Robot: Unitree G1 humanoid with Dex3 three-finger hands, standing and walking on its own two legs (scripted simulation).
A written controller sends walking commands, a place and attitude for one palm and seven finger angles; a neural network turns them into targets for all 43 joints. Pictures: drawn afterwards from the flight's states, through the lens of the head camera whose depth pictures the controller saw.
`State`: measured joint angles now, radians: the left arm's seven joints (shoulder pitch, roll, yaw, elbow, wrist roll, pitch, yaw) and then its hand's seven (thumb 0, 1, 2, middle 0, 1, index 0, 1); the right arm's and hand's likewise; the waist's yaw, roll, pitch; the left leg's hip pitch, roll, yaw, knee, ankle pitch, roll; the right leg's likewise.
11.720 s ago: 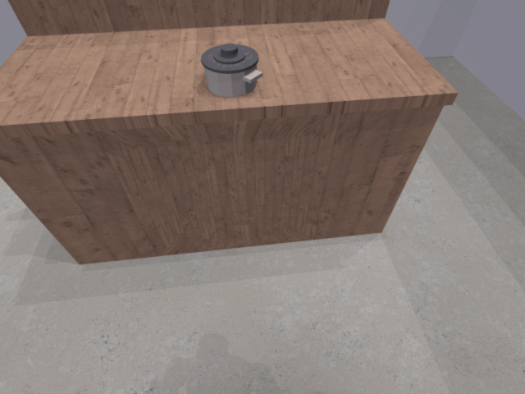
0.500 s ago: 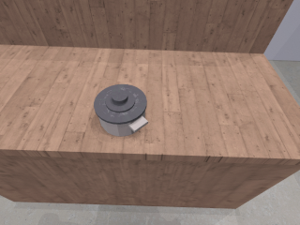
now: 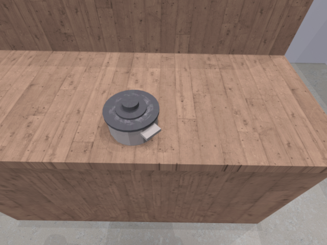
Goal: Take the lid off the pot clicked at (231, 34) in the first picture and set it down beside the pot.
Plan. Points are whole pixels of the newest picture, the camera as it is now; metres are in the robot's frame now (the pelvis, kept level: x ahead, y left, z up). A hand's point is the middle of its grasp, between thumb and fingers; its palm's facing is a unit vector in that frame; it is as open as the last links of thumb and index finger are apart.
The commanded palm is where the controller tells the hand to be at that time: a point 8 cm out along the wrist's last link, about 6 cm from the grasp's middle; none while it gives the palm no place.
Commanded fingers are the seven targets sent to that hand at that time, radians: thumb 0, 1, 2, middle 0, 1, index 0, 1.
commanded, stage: look again from close up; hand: left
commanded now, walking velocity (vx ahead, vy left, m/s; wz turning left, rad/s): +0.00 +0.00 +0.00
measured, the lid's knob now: (130, 103) +0.45 +0.13 +0.09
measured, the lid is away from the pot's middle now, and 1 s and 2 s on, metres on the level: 0.00 0.00 0.00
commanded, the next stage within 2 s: lift the closed hand beside the body in 0.04 s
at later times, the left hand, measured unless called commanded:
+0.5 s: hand (92, 239) +0.14 +0.17 -0.04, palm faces +0.19 -0.95 -0.24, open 4.9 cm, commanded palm +0.09 +0.23 -0.01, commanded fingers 0.00 0.90 0.90 -1.04 -1.21 -1.04 -1.21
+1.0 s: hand (73, 225) +0.15 +0.20 +0.03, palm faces +0.28 -0.87 -0.41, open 3.1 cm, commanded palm +0.10 +0.23 +0.07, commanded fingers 0.00 0.90 0.90 -1.30 -1.50 -1.30 -1.50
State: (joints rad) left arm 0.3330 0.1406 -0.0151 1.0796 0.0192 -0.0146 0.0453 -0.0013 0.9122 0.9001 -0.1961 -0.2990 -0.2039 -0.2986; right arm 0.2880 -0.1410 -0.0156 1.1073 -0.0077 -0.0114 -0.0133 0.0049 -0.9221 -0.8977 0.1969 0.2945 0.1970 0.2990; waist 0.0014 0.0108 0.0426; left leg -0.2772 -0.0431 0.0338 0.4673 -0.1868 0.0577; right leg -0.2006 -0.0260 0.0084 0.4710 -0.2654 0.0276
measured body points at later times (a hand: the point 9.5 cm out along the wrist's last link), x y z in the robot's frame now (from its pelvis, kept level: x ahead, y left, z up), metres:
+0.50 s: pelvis +0.00 -0.02 +0.00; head -0.01 -0.02 +0.45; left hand +0.13 +0.22 -0.02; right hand +0.22 -0.26 -0.04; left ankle +0.04 +0.08 -0.74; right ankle -0.01 -0.14 -0.74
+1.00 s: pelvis +0.03 -0.04 +0.00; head +0.03 -0.06 +0.45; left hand +0.14 +0.24 +0.06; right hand +0.22 -0.24 -0.09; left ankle +0.04 +0.08 -0.74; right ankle -0.01 -0.14 -0.74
